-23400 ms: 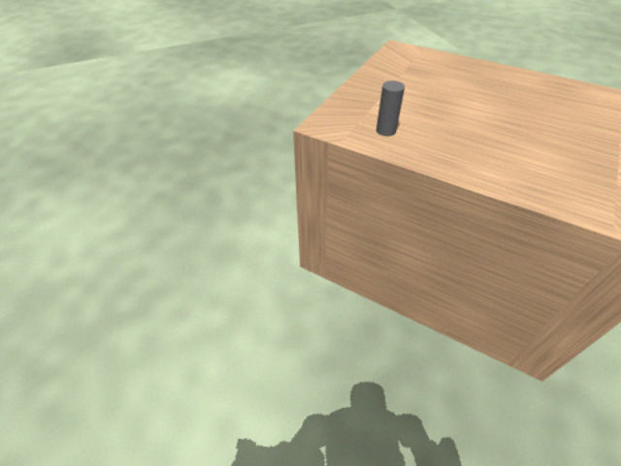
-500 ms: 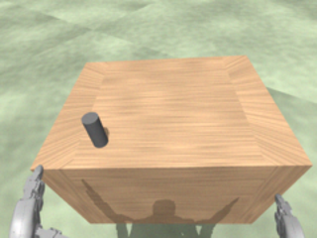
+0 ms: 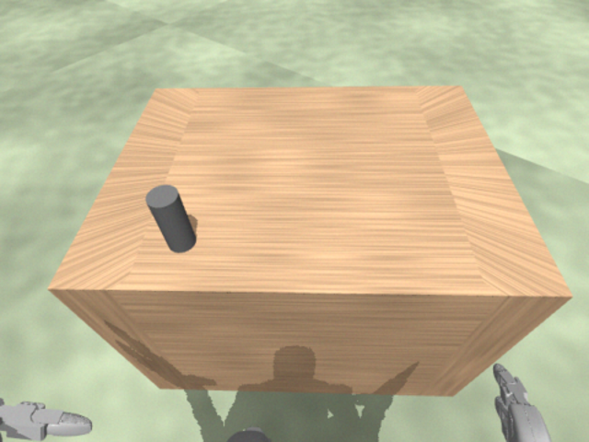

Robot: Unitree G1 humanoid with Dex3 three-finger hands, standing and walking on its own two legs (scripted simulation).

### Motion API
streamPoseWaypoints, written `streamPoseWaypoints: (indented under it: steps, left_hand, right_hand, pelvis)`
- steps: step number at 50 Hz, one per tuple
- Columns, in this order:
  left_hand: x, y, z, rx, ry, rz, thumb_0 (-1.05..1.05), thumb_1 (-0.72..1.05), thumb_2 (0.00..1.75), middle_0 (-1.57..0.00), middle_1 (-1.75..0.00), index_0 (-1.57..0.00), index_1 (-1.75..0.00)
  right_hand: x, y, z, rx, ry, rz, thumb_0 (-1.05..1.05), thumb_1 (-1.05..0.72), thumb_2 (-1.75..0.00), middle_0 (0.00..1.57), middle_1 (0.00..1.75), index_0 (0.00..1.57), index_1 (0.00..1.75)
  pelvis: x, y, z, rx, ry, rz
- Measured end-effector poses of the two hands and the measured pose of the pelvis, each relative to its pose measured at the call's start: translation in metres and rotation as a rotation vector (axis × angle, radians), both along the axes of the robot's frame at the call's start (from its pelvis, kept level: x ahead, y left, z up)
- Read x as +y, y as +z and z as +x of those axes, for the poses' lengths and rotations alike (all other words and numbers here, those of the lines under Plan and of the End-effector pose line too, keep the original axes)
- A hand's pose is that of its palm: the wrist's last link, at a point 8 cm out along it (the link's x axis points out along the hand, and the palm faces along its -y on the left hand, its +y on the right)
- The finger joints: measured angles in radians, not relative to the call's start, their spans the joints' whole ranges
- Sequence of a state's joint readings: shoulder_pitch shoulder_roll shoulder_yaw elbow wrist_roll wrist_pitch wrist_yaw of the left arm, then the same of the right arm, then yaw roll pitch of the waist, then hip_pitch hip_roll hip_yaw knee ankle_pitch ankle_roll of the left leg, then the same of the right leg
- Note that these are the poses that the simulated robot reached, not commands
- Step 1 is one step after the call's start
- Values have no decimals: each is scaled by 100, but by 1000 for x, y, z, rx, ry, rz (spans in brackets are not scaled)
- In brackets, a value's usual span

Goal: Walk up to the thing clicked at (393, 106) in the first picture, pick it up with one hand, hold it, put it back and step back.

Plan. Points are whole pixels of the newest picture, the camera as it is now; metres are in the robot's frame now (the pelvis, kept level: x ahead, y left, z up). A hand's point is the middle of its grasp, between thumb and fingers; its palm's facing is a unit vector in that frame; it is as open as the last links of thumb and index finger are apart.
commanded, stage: home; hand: left
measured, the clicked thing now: (173, 220) +0.48 +0.28 -0.02
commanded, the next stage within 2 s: none
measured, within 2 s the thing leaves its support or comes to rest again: neither
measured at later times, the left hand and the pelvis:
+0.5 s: hand (191, 394) +0.20 +0.18 -0.07, palm faces +0.10 -0.98 -0.15, open 17.3 cm; pelvis +0.02 +0.02 +0.00, yaw -1 degrees
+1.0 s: hand (175, 434) +0.15 +0.20 -0.11, palm faces -0.08 -0.93 -0.35, open 17.6 cm; pelvis +0.01 +0.00 +0.00, yaw +0 degrees
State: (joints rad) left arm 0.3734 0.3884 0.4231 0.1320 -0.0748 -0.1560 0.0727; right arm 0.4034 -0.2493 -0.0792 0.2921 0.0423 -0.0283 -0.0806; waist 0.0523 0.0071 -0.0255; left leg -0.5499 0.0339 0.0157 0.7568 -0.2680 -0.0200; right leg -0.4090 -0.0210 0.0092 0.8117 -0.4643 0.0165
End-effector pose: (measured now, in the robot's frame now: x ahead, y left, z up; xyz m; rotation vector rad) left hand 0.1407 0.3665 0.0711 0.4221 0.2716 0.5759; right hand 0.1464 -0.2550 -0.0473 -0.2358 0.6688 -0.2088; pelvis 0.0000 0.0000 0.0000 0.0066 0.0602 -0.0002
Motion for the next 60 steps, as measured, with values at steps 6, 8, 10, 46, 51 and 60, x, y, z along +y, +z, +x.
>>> streamPoseWaypoints:
  steps: [6, 8, 10, 46, 51, 60]
  left_hand:
    - [-16, -36, 23, 55, -46, -110, -1, -50, 8, -6, -7, -7, -6]
    - [-26, -47, 27, 91, -71, -155, -1, -49, 9, -6, -7, -7, -6]
    - [-38, -58, 29, 126, -97, -199, -1, -49, 9, -6, -7, -7, -6]
    - [-138, -124, 16, 407, -313, -307, -1, -55, 5, -6, -5, -5, -5]
    - [-109, -146, -3, 598, -332, -245, -1, -57, 3, -6, -4, -6, -4]
    - [-58, -151, -48, 796, -199, -229, -1, -58, 3, -5, -4, -5, -4]
  right_hand:
    - [53, 3, 26, -45, 96, 75, -1, -3, -45, 13, 18, 14, 18]
    - [61, 5, 29, -58, 101, 89, -1, -16, -53, 14, 20, 15, 20]
    - [61, 5, 30, -58, 84, 91, -1, -29, -59, 16, 21, 16, 21]
    - [16, -39, -3, 154, 31, -6, 1, -90, -90, 20, 30, 21, 30]
    - [-6, -46, -15, 256, 61, -20, 1, -90, -90, 20, 30, 21, 30]
    - [-34, -48, -51, 409, -12, -36, 1, -90, -90, 20, 30, 21, 30]
  pelvis:
    - [8, 2, 7, 14, 1, -7]
    - [12, 3, 11, 19, -2, -10]
    - [16, 4, 15, 22, -5, -12]
    - [3, -4, 5, 2, -2, -19]
    - [3, -2, 8, -42, -1, -6]
    - [9, 10, 13, -79, -6, -8]
